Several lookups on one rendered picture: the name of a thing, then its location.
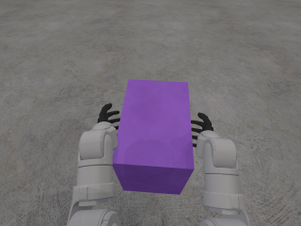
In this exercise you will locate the left robot forearm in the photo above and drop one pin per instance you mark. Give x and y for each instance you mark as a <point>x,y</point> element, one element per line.
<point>94,174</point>

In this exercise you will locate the right robot forearm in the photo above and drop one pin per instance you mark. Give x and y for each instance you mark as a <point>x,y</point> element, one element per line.
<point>222,192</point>

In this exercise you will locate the left robot hand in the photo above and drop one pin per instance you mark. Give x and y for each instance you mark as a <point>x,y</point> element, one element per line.
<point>103,116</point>

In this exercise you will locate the left robot upper arm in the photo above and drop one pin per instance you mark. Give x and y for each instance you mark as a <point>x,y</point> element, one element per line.
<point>95,217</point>

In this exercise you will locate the right robot hand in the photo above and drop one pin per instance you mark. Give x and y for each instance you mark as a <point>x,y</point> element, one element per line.
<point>206,126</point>

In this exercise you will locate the carton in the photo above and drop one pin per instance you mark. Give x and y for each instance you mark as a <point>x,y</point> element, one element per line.
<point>155,145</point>

